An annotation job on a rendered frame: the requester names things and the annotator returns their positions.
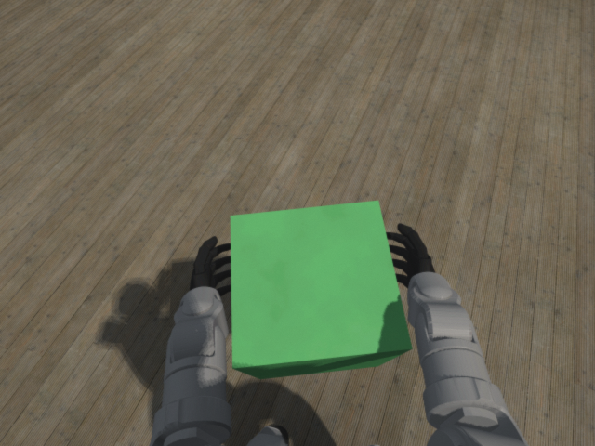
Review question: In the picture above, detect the left robot hand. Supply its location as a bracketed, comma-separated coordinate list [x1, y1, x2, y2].
[190, 236, 231, 296]

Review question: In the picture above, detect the carton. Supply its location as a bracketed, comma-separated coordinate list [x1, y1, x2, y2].
[231, 201, 412, 379]

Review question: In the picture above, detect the right robot forearm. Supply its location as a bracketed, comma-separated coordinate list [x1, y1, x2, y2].
[407, 272, 529, 446]

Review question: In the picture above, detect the left robot forearm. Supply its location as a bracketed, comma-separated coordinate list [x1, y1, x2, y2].
[149, 286, 231, 446]

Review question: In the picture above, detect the left robot shin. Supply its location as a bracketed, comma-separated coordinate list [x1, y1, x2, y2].
[258, 426, 285, 443]

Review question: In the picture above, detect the right robot hand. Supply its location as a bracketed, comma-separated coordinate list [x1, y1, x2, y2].
[386, 223, 435, 288]

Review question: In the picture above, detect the robot right upper arm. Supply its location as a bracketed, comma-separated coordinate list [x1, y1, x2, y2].
[427, 425, 526, 446]

